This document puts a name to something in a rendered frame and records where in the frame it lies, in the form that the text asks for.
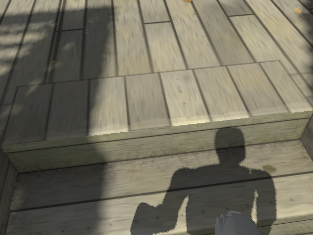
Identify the right robot thigh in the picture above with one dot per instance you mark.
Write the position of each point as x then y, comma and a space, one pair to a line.
235, 224

